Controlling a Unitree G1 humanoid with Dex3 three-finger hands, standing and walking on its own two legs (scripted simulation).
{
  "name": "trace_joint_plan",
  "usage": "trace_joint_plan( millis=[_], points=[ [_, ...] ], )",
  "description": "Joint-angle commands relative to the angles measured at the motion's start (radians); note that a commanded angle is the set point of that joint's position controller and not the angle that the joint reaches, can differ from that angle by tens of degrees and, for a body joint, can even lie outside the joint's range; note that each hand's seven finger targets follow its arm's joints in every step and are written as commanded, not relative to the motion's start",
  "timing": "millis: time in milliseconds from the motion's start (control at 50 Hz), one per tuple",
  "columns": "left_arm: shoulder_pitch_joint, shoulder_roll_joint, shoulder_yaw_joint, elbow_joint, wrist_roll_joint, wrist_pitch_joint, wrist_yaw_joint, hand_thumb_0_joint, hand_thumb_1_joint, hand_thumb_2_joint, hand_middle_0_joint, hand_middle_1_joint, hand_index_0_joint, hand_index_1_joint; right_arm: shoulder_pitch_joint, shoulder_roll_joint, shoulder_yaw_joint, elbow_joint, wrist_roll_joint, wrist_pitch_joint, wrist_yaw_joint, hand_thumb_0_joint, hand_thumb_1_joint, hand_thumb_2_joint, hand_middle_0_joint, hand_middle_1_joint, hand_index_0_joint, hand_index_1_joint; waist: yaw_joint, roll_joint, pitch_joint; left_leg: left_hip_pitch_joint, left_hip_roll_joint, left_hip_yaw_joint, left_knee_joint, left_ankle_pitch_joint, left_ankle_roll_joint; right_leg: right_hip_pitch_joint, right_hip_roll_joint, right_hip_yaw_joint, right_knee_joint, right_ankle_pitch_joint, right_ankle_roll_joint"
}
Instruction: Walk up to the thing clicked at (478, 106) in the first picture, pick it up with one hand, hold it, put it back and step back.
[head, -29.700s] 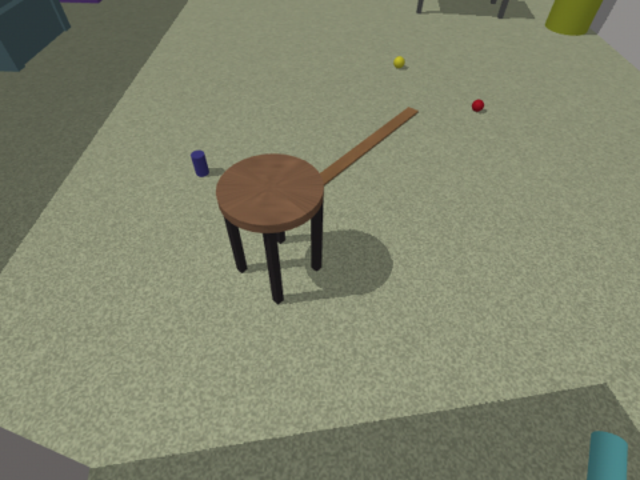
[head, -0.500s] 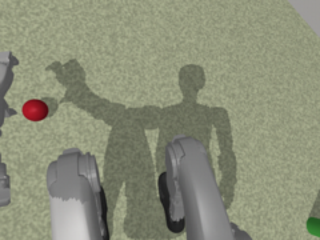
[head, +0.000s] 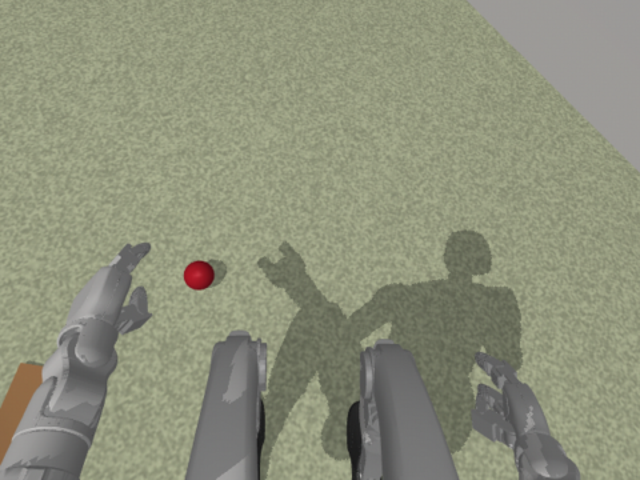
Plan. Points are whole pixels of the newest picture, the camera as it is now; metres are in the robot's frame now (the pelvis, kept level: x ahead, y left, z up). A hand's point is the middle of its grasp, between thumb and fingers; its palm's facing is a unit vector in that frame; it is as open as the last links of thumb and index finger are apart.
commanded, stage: home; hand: left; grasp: from above
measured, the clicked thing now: (199, 275) +0.48 +0.28 -0.48
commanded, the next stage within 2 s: none
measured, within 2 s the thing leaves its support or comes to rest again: neither
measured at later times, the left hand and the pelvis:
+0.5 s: hand (105, 342) +0.25 +0.19 +0.11, palm faces +0.13 -0.97 -0.21, open 7.4 cm; pelvis +0.07 +0.00 +0.17, yaw +4 degrees
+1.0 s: hand (70, 376) +0.22 +0.19 +0.15, palm faces +0.14 -0.97 -0.19, open 7.4 cm; pelvis +0.08 +0.00 +0.20, yaw +5 degrees
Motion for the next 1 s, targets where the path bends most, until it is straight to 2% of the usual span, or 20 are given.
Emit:
trace_joint_plan(
  millis=[0,20,40,80,120,140,240,260,320,400,440,540,660,720,760,840,980],
  points=[
    [-0.052,0.118,0.059,-0.281,-0.118,0.03,0.035,0.0,0.897,0.901,-0.2,-0.3,-0.2,-0.3,0.053,-0.138,-0.053,-0.109,0.012,-0.063,-0.051,0.0,-0.899,-0.9,0.2,0.3,0.2,0.3,-0.035,0.139,-0.43,0.55,-0.008,-0.024,-0.403,-0.006,0.017,0.295,0.018,-0.001,-0.339,0.09,-0.048],
    [-0.022,0.124,0.075,-0.294,-0.148,0.047,0.04,0.0,0.899,0.9,-0.2,-0.299,-0.2,-0.299,0.05,-0.139,-0.05,-0.12,0.016,-0.069,-0.058,0.0,-0.899,-0.9,0.2,0.3,0.2,0.3,-0.024,0.12,-0.427,0.576,-0.009,-0.026,-0.425,-0.018,0.019,0.326,0.018,0.005,-0.368,0.081,-0.048],
    [0.015,0.102,0.064,-0.307,-0.178,0.063,0.04,0.0,0.9,0.9,-0.2,-0.299,-0.2,-0.299,0.045,-0.13,-0.049,-0.124,0.017,-0.076,-0.064,0.0,-0.899,-0.9,0.2,0.3,0.2,0.3,-0.035,0.119,-0.408,0.591,-0.011,-0.025,-0.451,-0.013,0.02,0.355,0.017,0.006,-0.398,0.079,-0.046],
    [0.047,0.089,0.07,-0.366,-0.234,0.088,0.045,0.0,0.9,0.901,-0.2,-0.3,-0.2,-0.3,0.045,-0.12,-0.04,-0.138,0.019,-0.089,-0.078,0.0,-0.9,-0.9,0.2,0.3,0.2,0.3,-0.033,0.117,-0.407,0.646,-0.013,-0.018,-0.495,0.002,0.02,0.426,0.015,0.013,-0.453,0.091,-0.046],
    [0.107,0.071,0.075,-0.378,-0.276,0.115,0.051,0.0,0.9,0.9,-0.2,-0.299,-0.2,-0.299,0.051,-0.108,-0.031,-0.141,0.02,-0.1,-0.092,0.0,-0.9,-0.9,0.2,0.3,0.2,0.3,-0.029,0.111,-0.378,0.695,-0.013,-0.025,-0.547,0.01,0.019,0.478,0.015,0.015,-0.5,0.099,-0.045],
    [0.142,0.042,0.061,-0.386,-0.293,0.128,0.052,0.0,0.9,0.9,-0.2,-0.299,-0.2,-0.299,0.059,-0.1,-0.025,-0.146,0.021,-0.106,-0.099,0.0,-0.9,-0.9,0.2,0.3,0.2,0.3,-0.034,0.104,-0.363,0.722,-0.012,-0.025,-0.569,0.029,0.018,0.501,0.015,0.014,-0.526,0.115,-0.045],
    [0.253,-0.021,0.061,-0.438,-0.369,0.186,0.066,0.0,0.9,0.9,-0.2,-0.3,-0.2,-0.3,0.098,-0.073,0.0,-0.152,0.021,-0.138,-0.145,0.0,-0.9,-0.9,0.2,0.3,0.2,0.3,-0.036,0.087,-0.292,0.825,-0.014,-0.02,-0.686,0.108,0.014,0.66,0.016,0.015,-0.657,0.179,-0.043],
    [0.285,-0.027,0.069,-0.455,-0.384,0.199,0.069,0.0,0.9,0.9,-0.2,-0.299,-0.2,-0.299,0.11,-0.071,0.005,-0.158,0.023,-0.144,-0.155,0.0,-0.9,-0.9,0.2,0.3,0.2,0.3,-0.024,0.08,-0.289,0.861,-0.015,-0.021,-0.711,0.125,0.013,0.689,0.014,0.013,-0.679,0.191,-0.043],
    [0.35,-0.063,0.064,-0.508,-0.42,0.229,0.066,0.0,0.9,0.9,-0.2,-0.3,-0.2,-0.3,0.132,-0.063,0.011,-0.162,0.018,-0.164,-0.182,0.0,-0.9,-0.9,0.2,0.3,0.2,0.3,-0.03,0.092,-0.268,0.943,-0.016,-0.003,-0.77,0.233,0.009,0.79,0.019,0.008,-0.746,0.278,-0.041],
    [0.477,-0.101,0.058,-0.565,-0.455,0.264,0.059,0.0,0.9,0.9,-0.2,-0.3,-0.2,-0.3,0.167,-0.052,0.018,-0.188,0.013,-0.183,-0.208,0.0,-0.901,-0.9,0.2,0.299,0.2,0.299,-0.02,0.057,-0.223,1.026,-0.029,0.03,-0.831,0.347,0.012,0.921,0.021,-0.001,-0.847,0.381,-0.033],
    [0.515,-0.108,0.062,-0.603,-0.463,0.276,0.056,0.0,0.9,0.9,-0.2,-0.3,-0.2,-0.3,0.173,-0.048,0.019,-0.193,0.009,-0.192,-0.216,0.0,-0.901,-0.899,0.2,0.299,0.2,0.299,-0.015,0.071,-0.183,1.054,-0.03,0.036,-0.873,0.353,0.011,0.956,0.021,-0.005,-0.891,0.386,-0.033],
    [0.621,-0.135,0.032,-0.642,-0.455,0.293,0.04,0.0,0.9,0.9,-0.2,-0.301,-0.2,-0.3,0.181,-0.042,0.014,-0.206,-0.001,-0.212,-0.226,0.0,-0.901,-0.899,0.2,0.299,0.2,0.299,-0.008,0.048,-0.12,1.108,-0.034,0.037,-0.924,0.413,0.012,1.016,0.023,-0.015,-0.946,0.434,-0.031],
    [0.635,-0.14,0.026,-0.66,-0.449,0.295,0.016,0.0,0.9,0.9,-0.2,-0.3,-0.2,-0.3,0.171,-0.055,0.003,-0.214,-0.011,-0.233,-0.224,0.0,-0.901,-0.9,0.2,0.3,0.2,0.3,-0.009,0.014,-0.047,1.133,-0.037,0.047,-0.963,0.381,0.016,1.029,0.021,-0.025,-0.989,0.397,-0.022],
    [0.601,-0.132,0.027,-0.65,-0.441,0.288,0.007,0.0,0.9,0.9,-0.2,-0.3,-0.2,-0.3,0.162,-0.06,0.0,-0.213,-0.015,-0.241,-0.223,0.0,-0.9,-0.9,0.2,0.3,0.2,0.3,-0.014,0.018,-0.015,1.13,-0.037,0.048,-0.975,0.339,0.015,1.008,0.018,-0.022,-0.997,0.359,-0.022],
    [0.585,-0.128,0.028,-0.666,-0.44,0.281,0.004,0.0,0.9,0.9,-0.2,-0.3,-0.2,-0.299,0.157,-0.062,0.001,-0.213,-0.017,-0.247,-0.221,0.0,-0.9,-0.9,0.2,0.3,0.2,0.3,-0.008,-0.002,-0.015,1.13,-0.038,0.047,-0.978,0.321,0.017,1.021,0.015,-0.021,-1.003,0.343,-0.019],
    [0.591,-0.125,0.026,-0.67,-0.434,0.279,0.002,0.0,0.899,0.9,-0.2,-0.299,-0.2,-0.299,0.161,-0.066,-0.003,-0.203,-0.02,-0.254,-0.218,0.0,-0.9,-0.9,0.2,0.3,0.2,0.3,-0.008,0.051,-0.066,1.174,-0.037,0.045,-0.977,0.371,0.01,1.034,0.015,-0.019,-0.983,0.385,-0.025],
    [0.593,-0.126,0.025,-0.664,-0.433,0.274,0.007,0.0,0.899,0.899,-0.2,-0.299,-0.2,-0.299,0.151,-0.065,0.002,-0.195,-0.023,-0.26,-0.218,0.0,-0.9,-0.9,0.2,0.3,0.2,0.3,-0.004,0.036,-0.055,1.169,-0.036,0.042,-0.982,0.358,0.011,1.044,0.016,-0.021,-0.988,0.374,-0.024]
  ],
)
